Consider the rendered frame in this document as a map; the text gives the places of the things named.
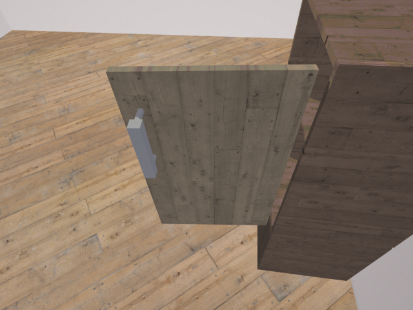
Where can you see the handle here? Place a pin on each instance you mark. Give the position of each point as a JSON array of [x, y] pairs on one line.
[[137, 132]]

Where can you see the cupboard door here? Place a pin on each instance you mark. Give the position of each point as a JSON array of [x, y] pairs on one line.
[[222, 135]]

